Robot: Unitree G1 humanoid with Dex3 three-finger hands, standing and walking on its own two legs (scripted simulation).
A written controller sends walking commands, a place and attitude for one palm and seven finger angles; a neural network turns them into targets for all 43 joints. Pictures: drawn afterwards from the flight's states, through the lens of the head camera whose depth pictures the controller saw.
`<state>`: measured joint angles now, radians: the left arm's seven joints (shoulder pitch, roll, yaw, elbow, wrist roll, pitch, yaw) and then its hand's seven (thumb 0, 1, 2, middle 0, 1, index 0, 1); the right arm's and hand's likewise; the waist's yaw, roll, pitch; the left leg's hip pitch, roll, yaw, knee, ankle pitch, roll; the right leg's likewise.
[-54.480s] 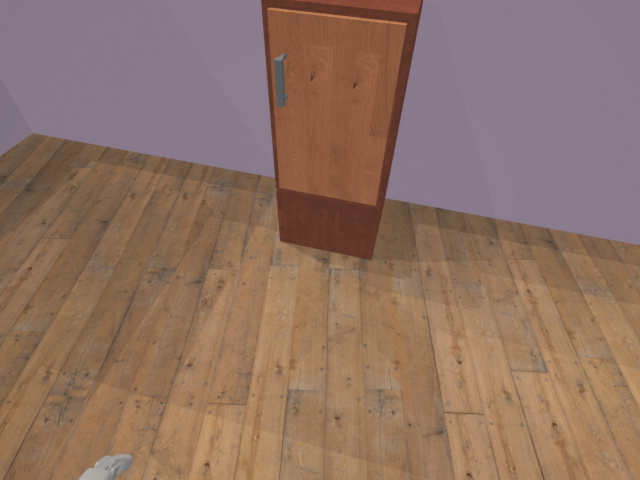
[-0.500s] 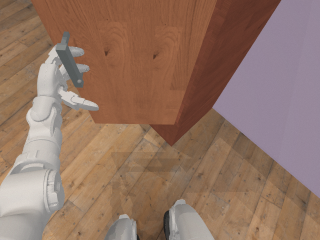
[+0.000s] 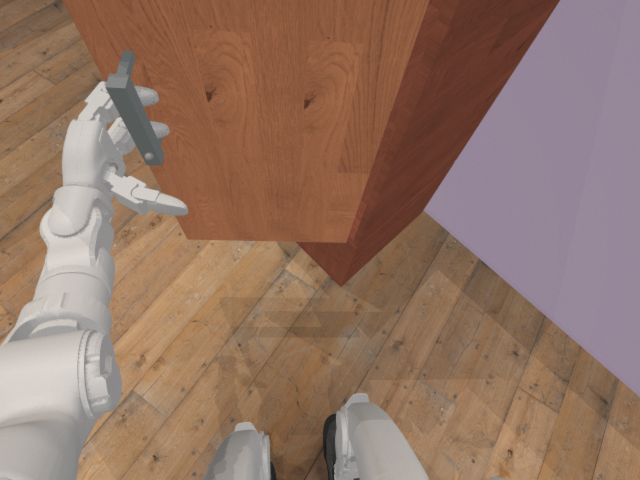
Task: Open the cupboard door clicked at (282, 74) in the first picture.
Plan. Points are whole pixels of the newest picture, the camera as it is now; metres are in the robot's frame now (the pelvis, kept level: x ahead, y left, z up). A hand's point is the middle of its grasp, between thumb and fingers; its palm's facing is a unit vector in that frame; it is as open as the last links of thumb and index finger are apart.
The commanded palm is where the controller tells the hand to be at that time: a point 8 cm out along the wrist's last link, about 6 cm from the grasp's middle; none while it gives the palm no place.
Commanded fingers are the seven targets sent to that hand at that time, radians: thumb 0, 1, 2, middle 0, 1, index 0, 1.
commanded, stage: close the thumb around the handle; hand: left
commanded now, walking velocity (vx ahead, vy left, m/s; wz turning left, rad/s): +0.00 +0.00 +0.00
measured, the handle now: (141, 112) +0.55 +0.19 +0.06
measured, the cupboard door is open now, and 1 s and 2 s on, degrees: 47 50 96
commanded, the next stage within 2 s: pull the door open along its arc in 0.66 s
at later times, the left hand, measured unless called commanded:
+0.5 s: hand (151, 154) +0.50 +0.17 +0.05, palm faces -0.06 -1.00 -0.03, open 6.8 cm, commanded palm +0.47 +0.22 +0.06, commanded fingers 0.00 0.90 0.90 -0.40 -1.35 -0.40 -1.35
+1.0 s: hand (155, 163) +0.48 +0.17 +0.05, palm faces -0.05 -1.00 -0.02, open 5.7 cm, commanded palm +0.43 +0.22 +0.06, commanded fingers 0.00 0.90 0.90 -0.40 -1.35 -0.40 -1.35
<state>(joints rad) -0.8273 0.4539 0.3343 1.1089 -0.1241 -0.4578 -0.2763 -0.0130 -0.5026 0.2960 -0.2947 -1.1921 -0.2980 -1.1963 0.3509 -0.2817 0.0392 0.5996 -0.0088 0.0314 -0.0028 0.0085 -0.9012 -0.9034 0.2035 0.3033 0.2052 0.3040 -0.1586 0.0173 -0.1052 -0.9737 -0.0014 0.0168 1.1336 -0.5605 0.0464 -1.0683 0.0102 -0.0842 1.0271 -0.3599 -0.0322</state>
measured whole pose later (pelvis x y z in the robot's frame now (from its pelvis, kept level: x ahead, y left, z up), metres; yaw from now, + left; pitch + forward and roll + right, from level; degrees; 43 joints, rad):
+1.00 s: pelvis +0.01 +0.01 +0.01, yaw -1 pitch +22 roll -2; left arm -0.69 0.38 0.32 0.97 -0.15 -0.44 -0.23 0.01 0.75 0.79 -0.35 -1.34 -0.34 -1.35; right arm 0.37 -0.26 0.03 0.58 0.00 0.06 0.02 0.01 -0.90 -0.90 0.20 0.30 0.21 0.30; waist -0.14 0.03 -0.12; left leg -0.92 0.00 0.04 1.10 -0.57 0.05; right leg -1.03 0.02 -0.06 1.00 -0.36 -0.02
